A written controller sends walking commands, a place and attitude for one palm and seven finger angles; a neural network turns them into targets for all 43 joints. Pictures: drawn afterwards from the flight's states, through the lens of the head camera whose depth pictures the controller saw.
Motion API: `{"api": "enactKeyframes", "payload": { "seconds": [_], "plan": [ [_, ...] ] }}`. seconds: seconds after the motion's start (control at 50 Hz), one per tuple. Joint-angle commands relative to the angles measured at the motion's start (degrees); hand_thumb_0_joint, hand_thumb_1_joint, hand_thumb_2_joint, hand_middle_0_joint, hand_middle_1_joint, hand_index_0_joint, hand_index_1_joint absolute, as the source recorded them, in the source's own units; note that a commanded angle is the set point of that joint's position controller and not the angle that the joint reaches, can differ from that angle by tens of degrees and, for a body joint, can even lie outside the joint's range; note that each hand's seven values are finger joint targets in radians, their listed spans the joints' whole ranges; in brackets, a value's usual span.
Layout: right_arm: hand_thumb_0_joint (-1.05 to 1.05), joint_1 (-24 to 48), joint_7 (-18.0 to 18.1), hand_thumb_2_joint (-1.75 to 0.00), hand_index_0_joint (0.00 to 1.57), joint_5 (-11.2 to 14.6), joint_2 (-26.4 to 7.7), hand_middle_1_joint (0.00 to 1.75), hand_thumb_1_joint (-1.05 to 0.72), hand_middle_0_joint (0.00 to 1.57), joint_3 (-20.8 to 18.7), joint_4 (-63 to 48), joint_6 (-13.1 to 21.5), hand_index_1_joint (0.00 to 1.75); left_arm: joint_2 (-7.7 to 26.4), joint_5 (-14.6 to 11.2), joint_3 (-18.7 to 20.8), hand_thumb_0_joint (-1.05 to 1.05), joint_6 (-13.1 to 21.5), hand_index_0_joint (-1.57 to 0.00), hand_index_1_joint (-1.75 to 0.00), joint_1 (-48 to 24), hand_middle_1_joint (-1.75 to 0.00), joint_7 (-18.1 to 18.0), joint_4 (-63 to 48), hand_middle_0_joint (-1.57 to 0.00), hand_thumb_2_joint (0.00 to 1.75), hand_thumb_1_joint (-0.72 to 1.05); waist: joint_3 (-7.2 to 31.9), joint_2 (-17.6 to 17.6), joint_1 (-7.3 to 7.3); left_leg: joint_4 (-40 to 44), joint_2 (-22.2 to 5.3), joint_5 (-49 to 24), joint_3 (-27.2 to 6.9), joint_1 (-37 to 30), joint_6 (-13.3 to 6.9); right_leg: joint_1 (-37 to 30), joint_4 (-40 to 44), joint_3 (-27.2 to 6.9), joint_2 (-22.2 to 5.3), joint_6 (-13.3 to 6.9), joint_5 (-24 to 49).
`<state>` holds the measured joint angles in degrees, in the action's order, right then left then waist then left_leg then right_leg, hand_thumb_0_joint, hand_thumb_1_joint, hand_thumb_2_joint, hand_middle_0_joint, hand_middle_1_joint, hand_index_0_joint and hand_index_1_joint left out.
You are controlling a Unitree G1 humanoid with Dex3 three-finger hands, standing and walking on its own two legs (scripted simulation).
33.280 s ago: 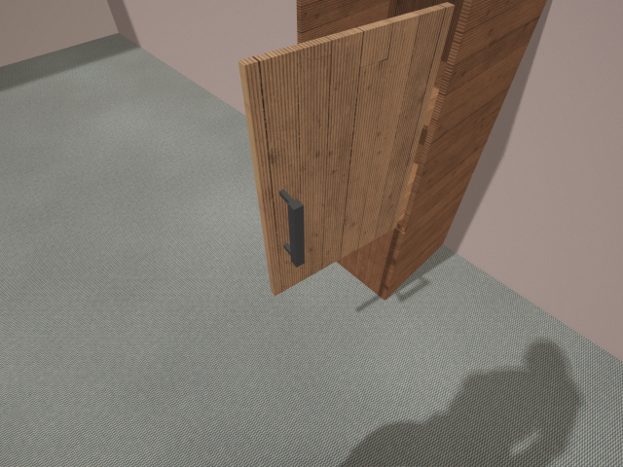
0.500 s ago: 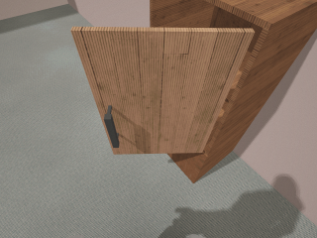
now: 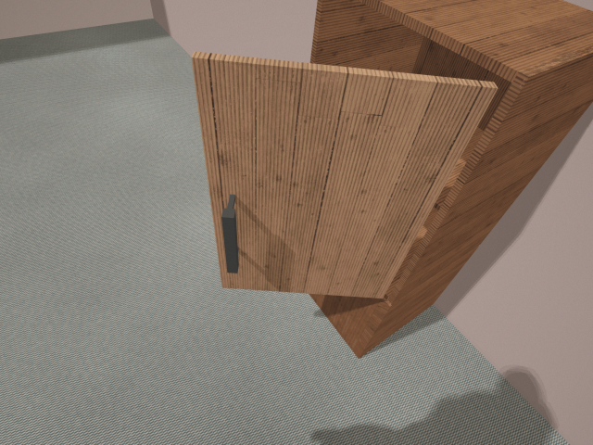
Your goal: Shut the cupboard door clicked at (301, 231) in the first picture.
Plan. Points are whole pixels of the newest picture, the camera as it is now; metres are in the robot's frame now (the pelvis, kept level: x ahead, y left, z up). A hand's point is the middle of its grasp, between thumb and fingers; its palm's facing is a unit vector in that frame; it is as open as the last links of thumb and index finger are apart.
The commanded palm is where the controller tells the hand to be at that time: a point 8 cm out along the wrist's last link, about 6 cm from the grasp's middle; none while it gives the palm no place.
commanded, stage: come to a stop and stand still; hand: left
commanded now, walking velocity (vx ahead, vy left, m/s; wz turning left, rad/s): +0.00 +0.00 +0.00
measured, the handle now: (232, 235) +0.49 +0.16 -0.09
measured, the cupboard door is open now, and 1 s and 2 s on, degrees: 54 54 54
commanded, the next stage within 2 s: look again from close up in 0.74 s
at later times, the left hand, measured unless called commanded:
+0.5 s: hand out of the picture -0.02 +0.15 -0.17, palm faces +0.00 -0.99 -0.17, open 7.3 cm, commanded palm none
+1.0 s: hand out of the picture -0.03 +0.16 -0.17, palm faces -0.01 -0.98 -0.20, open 7.4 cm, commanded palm none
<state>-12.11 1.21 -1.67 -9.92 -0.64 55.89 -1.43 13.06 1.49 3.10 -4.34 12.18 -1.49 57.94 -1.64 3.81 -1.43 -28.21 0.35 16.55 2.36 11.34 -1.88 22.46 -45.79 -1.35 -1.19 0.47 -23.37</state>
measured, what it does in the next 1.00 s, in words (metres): steps on the spot: right foot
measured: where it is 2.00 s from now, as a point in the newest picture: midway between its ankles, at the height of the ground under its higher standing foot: outside the picture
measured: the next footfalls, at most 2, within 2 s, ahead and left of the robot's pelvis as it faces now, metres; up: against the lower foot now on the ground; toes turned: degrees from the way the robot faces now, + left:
right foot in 0.14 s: +0.00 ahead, -0.12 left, +0.00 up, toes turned +0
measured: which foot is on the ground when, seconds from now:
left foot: down 0.00-1.00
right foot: up 0.00-0.12, down 0.14-1.00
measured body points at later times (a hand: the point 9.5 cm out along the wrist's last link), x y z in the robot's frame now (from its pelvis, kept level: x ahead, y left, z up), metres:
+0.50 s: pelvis -0.03 -0.02 +0.01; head -0.03 -0.01 +0.46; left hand -0.02 +0.20 -0.16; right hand -0.05 -0.24 -0.15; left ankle -0.01 +0.10 -0.74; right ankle -0.04 -0.12 -0.74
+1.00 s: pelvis -0.03 +0.00 +0.00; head -0.02 -0.01 +0.45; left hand -0.03 +0.21 -0.16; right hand -0.04 -0.21 -0.17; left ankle -0.01 +0.10 -0.74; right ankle -0.04 -0.12 -0.74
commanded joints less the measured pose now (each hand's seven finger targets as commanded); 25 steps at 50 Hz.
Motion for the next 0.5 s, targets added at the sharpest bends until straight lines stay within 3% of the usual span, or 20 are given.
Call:
{"api": "enactKeyframes", "payload": {
  "seconds": [0.0, 0.04, 0.08, 0.1, 0.12, 0.14, 0.16, 0.18, 0.2, 0.24, 0.36, 0.42, 0.48],
  "plan": [
    [0.00, -0.06, 1.31, -0.90, 0.20, 0.40, -8.80, 0.30, -0.90, 0.20, -1.61, -2.25, 1.54, 0.30, 2.04, -0.44, -0.15, 0.00, 2.13, -0.20, -0.30, 0.75, -0.30, 0.32, -2.52, -0.20, 0.90, 0.90, -0.93, -11.12, 0.21, 10.25, -13.00, -27.61, -8.10, -0.81, -6.67, -2.25, 1.92, 0.55, -0.05, 0.37, -0.67],
    [0.00, -1.99, 1.31, -0.90, 0.20, 0.62, -9.19, 0.30, -0.90, 0.20, -1.91, -0.94, 1.69, 0.30, 1.42, -0.63, -0.61, 0.00, 2.64, -0.20, -0.30, 1.56, -0.30, 0.27, -1.98, -0.20, 0.90, 0.90, 2.27, -10.75, 0.71, 8.40, -12.68, -30.41, -8.31, -5.23, -6.32, -5.46, 10.51, 1.60, 0.14, 0.55, 2.17],
    [0.00, -2.30, 1.23, -0.90, 0.20, 1.29, -8.44, 0.30, -0.90, 0.20, -1.95, -0.11, 1.74, 0.30, 1.67, -0.75, -0.87, 0.00, 3.33, -0.20, -0.30, 5.06, -0.30, -0.03, -0.19, -0.20, 0.90, 0.90, 4.17, -8.60, -0.05, 5.44, -10.61, -25.80, -8.11, -3.74, -4.13, -12.68, 21.78, -0.09, -0.16, 0.09, 12.97],
    [0.00, -2.53, 1.01, -0.90, 0.20, 1.73, -7.19, 0.30, -0.90, 0.20, -1.84, 0.22, 1.81, 0.30, 2.89, -0.61, -0.86, 0.00, 3.91, -0.20, -0.30, 5.97, -0.30, -0.26, 0.54, -0.20, 0.90, 0.90, 3.73, -4.85, 0.18, 4.10, -7.88, -20.65, -6.87, -1.49, -1.97, -15.00, 25.49, -4.19, -2.11, -1.00, 19.83],
    [0.00, -2.87, 0.81, -0.90, 0.20, 1.91, -5.59, 0.30, -0.90, 0.20, -1.67, 0.16, 1.82, 0.30, 3.66, -0.52, -0.96, 0.00, 4.36, -0.20, -0.30, 5.22, -0.30, -0.43, 0.88, -0.20, 0.90, 0.90, 2.67, -1.05, 1.48, 3.94, -5.44, -13.68, -4.78, -0.34, 0.11, -14.37, 26.15, -7.67, -6.11, -2.57, 23.19],
    [0.00, -3.37, 0.55, -0.90, 0.20, 1.89, -5.18, 0.30, -0.90, 0.20, -1.38, 0.56, 1.77, 0.30, 4.42, -0.62, -1.17, 0.00, 4.57, -0.20, -0.30, 3.92, -0.30, -0.31, 0.79, -0.20, 0.90, 0.90, 2.05, -0.62, 2.45, 5.32, -4.27, -9.24, -3.99, -2.13, 1.03, -11.42, 26.36, -8.04, -8.22, -3.64, 22.25],
    [0.00, -3.81, 0.31, -0.90, 0.20, 1.67, -5.11, 0.30, -0.90, 0.20, -1.34, 1.27, 1.88, 0.30, 4.10, -0.67, -1.35, 0.00, 4.52, -0.20, -0.30, 3.27, -0.30, -0.25, 0.97, -0.20, 0.90, 0.90, 1.78, -2.45, 2.75, 6.58, -4.14, -11.91, -4.55, -4.16, 1.03, -10.04, 25.13, -6.64, -7.06, -3.44, 22.35],
    [0.00, -3.98, 0.48, -0.90, 0.20, 1.33, -5.37, 0.30, -0.90, 0.20, -1.26, 2.24, 1.86, 0.30, 3.21, -0.77, -1.36, 0.00, 4.94, -0.20, -0.30, 3.89, -0.30, -0.38, 1.64, -0.20, 0.90, 0.90, 3.57, 2.97, 2.46, 5.73, -5.21, -15.27, -4.41, -5.61, 0.95, -11.22, 24.36, -6.22, -5.30, -3.06, 25.11],
    [0.00, -4.36, 0.51, -0.90, 0.20, 1.38, -5.57, 0.30, -0.90, 0.20, -1.50, 2.83, 1.83, 0.30, 2.19, -0.73, -1.56, 0.00, 5.15, -0.20, -0.30, 4.23, -0.30, -0.52, 2.05, -0.20, 0.90, 0.90, 3.87, 5.47, 2.48, 5.68, -5.53, -13.32, -3.81, -6.24, 0.90, -11.11, 25.49, -5.93, -5.05, -2.96, 23.17],
    [0.00, -4.32, 0.43, -0.90, 0.20, 1.44, -5.81, 0.30, -0.90, 0.20, -1.19, 3.85, 2.00, 0.30, 2.13, -0.89, -1.86, 0.00, 5.01, -0.20, -0.30, 4.17, -0.30, -0.58, 2.40, -0.20, 0.90, 0.90, 1.97, 4.51, 2.34, 7.39, -5.64, -12.28, -4.13, -6.06, 0.81, -10.26, 26.38, -5.69, -5.03, -2.60, 20.23],
    [0.00, -4.80, 0.47, -0.90, 0.20, 1.21, -4.70, 0.30, -0.90, 0.20, -0.30, 6.65, 1.72, 0.30, 1.18, -0.96, -2.07, 0.00, 4.50, -0.20, -0.30, 5.47, -0.30, -0.63, 3.90, -0.20, 0.90, 0.90, -4.74, -3.17, 1.56, 10.97, -5.38, -5.64, -4.32, -2.38, 0.99, -8.57, 29.16, -5.98, -4.00, -2.47, 10.82],
    [0.00, -6.32, 0.58, -0.90, 0.20, 1.10, -3.98, 0.30, -0.90, 0.20, -0.15, 7.47, 1.43, 0.30, 0.98, -0.94, -2.05, 0.00, 4.37, -0.20, -0.30, 5.87, -0.30, -0.63, 4.39, -0.20, 0.90, 0.90, -6.16, -4.11, 1.61, 11.54, -5.01, -2.85, -4.19, -0.82, 1.19, -8.43, 30.14, -6.33, -3.75, -2.57, 8.17],
    [0.00, -7.46, 0.77, -0.90, 0.20, 1.05, -3.67, 0.30, -0.90, 0.20, -0.06, 7.87, 1.60, 0.30, 0.73, -1.10, -1.98, 0.00, 4.44, -0.20, -0.30, 6.26, -0.30, -0.55, 4.76, -0.20, 0.90, 0.90, -5.02, -5.31, 1.52, 11.69, -5.14, -2.86, -4.15, -0.75, 1.24, -9.51, 30.03, -6.08, -3.63, -2.67, 8.71]
  ]
}}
